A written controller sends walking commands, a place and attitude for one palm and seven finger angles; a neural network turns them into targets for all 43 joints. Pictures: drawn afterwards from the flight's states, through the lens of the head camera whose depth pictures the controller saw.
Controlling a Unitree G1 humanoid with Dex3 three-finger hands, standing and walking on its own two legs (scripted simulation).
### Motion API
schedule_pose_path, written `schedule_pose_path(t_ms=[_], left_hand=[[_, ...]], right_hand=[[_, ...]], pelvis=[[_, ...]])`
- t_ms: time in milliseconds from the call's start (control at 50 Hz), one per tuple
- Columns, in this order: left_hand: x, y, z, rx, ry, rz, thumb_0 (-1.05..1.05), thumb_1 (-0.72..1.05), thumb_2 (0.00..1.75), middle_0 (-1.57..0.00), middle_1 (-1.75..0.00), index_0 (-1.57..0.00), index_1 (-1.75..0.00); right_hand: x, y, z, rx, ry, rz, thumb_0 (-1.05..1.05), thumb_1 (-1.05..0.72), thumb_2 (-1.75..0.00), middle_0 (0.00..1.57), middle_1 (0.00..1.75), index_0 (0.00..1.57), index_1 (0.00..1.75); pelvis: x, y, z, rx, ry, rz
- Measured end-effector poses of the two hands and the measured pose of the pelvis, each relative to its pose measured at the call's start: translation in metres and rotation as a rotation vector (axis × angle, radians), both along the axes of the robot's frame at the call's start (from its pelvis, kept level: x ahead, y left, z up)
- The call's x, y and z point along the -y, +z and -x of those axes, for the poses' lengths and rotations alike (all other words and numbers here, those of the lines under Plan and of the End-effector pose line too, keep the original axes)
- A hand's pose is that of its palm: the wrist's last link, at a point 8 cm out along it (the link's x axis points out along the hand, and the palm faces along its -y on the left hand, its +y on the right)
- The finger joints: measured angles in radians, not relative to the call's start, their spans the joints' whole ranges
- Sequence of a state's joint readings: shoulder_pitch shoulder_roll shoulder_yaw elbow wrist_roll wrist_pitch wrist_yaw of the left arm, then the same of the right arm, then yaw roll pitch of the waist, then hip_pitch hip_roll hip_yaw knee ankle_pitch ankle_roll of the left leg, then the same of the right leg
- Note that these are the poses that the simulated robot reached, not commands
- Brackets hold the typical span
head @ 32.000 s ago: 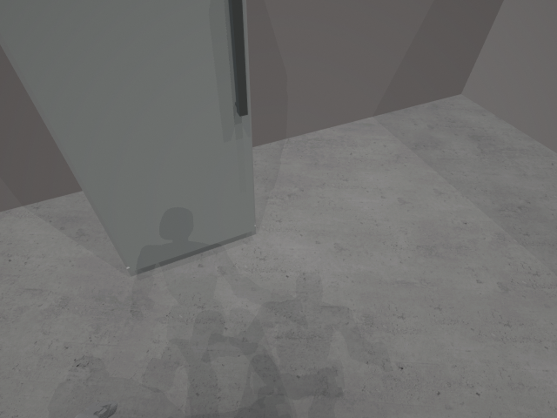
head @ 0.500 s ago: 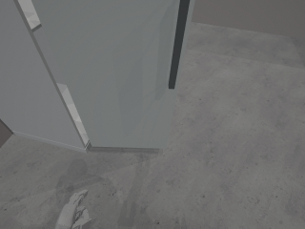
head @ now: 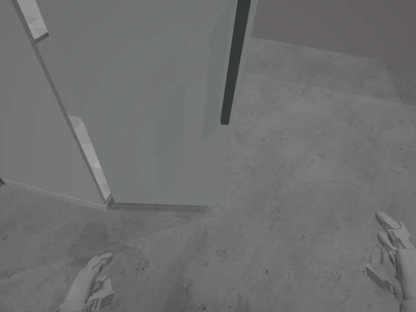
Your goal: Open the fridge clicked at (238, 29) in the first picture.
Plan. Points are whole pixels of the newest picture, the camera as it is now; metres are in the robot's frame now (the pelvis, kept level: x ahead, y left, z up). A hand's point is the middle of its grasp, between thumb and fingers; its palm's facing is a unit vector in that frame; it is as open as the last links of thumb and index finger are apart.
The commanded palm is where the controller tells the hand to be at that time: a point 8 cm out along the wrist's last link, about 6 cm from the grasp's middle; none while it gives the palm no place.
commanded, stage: let the arm hang, fingers relaxed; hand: right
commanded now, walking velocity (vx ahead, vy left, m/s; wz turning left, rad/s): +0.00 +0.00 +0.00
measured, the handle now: (232, 63) +0.70 -0.03 +0.13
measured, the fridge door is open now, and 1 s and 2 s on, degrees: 76 76 76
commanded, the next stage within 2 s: look to check the result in 1.00 s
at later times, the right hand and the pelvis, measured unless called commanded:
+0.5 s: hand out of the picture -0.06 -0.20 -0.16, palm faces +0.03 +0.97 -0.25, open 7.3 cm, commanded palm none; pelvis -0.04 +0.00 +0.01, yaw -1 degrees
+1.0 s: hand out of the picture -0.02 -0.17 -0.17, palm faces +0.02 +0.98 -0.19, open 7.3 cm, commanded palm none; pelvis -0.03 +0.00 +0.01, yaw +0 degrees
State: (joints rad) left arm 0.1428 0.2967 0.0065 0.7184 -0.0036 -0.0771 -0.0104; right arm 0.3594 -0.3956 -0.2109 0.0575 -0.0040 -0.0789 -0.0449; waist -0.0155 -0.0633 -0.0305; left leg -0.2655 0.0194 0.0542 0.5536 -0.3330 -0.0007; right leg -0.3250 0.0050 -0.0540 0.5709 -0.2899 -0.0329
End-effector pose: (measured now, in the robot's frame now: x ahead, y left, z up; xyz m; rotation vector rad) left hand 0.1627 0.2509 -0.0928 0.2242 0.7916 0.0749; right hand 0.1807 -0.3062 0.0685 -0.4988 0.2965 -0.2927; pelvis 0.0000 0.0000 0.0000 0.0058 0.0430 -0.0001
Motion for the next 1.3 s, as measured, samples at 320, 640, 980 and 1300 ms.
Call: schedule_pose_path(t_ms=[320,640,980,1300], left_hand=[[0.004,-0.03,0.171,-0.536,0.098,-0.047,0.0,0.91,0.89,-0.2,-0.3,-0.2,-0.29],[0.041,-0.052,0.212,-0.603,0.156,0.08,0.0,0.91,0.89,-0.2,-0.3,-0.2,-0.29],[0.035,-0.045,0.199,-0.588,0.172,0.049,0.0,0.91,0.89,-0.2,-0.3,-0.2,-0.29],[0.03,-0.043,0.184,-0.59,0.169,0.036,0.0,0.92,0.89,-0.2,-0.3,-0.2,-0.29]], right_hand=[[-0.081,-0.211,0.204,-0.974,-0.206,-0.453,-0.01,-1.0,-0.9,0.21,0.3,0.21,0.3],[-0.069,-0.198,0.231,-1.05,-0.254,-0.396,0.01,-0.92,-0.9,0.2,0.3,0.2,0.3],[-0.085,-0.204,0.202,-1.01,-0.208,-0.437,0.01,-0.93,-0.9,0.2,0.3,0.2,0.3],[-0.092,-0.206,0.205,-1.049,-0.219,-0.453,0.01,-0.91,-0.9,0.2,0.3,0.2,0.3]], pelvis=[[-0.008,0.005,0.034,0.048,-0.029,-0.014],[0.002,0.007,0.039,0.052,-0.001,-0.004],[0.001,0.009,0.032,0.052,0.001,-0.002],[0.0,0.011,0.022,0.057,0.003,0.0]])
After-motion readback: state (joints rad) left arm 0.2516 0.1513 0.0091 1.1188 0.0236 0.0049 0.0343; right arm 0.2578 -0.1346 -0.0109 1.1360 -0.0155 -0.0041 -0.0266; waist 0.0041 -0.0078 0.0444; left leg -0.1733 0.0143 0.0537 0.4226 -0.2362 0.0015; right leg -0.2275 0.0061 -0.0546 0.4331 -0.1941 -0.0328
